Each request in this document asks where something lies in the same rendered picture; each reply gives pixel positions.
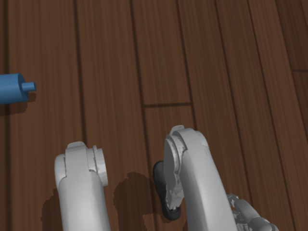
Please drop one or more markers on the right robot arm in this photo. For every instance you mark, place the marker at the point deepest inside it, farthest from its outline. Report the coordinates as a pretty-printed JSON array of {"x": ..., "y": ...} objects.
[{"x": 261, "y": 224}]

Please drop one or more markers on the right robot hand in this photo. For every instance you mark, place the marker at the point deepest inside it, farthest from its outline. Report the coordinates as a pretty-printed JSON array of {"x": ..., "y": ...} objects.
[{"x": 244, "y": 212}]

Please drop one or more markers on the right robot foot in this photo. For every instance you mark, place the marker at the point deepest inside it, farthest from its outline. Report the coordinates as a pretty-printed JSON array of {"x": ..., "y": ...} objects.
[{"x": 160, "y": 186}]

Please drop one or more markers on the bottle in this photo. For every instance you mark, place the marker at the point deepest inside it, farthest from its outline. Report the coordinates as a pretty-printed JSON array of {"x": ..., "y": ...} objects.
[{"x": 14, "y": 89}]

